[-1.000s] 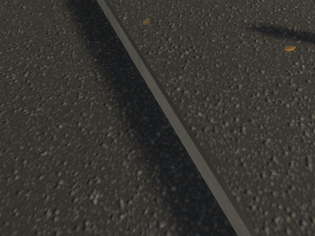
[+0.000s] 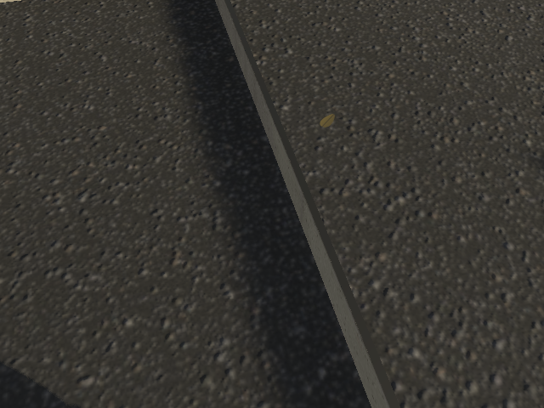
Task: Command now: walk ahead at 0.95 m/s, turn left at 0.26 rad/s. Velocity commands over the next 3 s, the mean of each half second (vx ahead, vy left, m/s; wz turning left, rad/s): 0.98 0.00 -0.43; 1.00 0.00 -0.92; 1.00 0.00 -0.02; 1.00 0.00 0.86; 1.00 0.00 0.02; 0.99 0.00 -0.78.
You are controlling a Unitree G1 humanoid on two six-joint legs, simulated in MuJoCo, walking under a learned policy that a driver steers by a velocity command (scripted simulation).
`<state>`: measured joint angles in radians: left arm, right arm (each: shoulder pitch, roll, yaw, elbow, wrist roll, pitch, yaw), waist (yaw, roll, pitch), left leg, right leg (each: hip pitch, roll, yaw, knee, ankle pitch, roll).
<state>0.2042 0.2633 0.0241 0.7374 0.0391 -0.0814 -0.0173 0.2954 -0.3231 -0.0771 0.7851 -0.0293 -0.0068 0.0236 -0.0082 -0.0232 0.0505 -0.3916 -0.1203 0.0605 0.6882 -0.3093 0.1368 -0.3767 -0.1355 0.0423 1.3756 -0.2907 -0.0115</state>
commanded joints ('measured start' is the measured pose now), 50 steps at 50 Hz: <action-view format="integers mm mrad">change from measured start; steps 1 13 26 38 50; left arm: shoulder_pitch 73 36 213 128 -393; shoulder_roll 91 74 136 -76 -97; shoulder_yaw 10 0 59 27 -44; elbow -30 22 108 -134 -371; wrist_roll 1 -46 -36 -93 -14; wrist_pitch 17 34 1 -22 119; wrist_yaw -11 -27 26 30 15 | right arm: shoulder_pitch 43 4 -296 176 119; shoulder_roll -91 -68 21 -190 41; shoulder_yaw -14 30 112 5 64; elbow -50 -8 -254 -125 126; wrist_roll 1 2 -52 -67 -8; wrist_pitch -55 -130 -65 -84 -132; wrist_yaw -14 -42 -8 -60 -19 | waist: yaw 27 101 -43 -52 106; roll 28 117 157 410 31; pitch -52 -53 101 -409 100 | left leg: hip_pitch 200 375 -270 865 -77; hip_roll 257 226 201 608 326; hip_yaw -409 147 -86 -711 84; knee -472 -502 600 -256 -648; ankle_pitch -98 1447 91 455 145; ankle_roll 77 -127 -196 -102 -145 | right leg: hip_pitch -248 -58 -150 -447 -741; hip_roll -54 180 112 297 154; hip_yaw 8 -248 438 109 -96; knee -42 -481 -1215 297 584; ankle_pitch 86 411 161 -233 20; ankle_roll -23 -119 -326 -83 -127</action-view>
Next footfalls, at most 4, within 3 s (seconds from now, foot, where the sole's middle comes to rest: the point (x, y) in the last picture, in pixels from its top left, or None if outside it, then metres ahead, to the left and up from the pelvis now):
0.34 right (292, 386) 0.51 -0.04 -0.75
0.74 left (269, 243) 0.91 0.02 -0.75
1.16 right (386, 190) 1.01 -0.31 -0.62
1.56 left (436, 98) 1.41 -0.53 -0.62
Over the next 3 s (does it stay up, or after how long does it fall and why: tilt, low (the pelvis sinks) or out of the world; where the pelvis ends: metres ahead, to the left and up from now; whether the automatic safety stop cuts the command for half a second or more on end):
stays up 2.39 -1.06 0.14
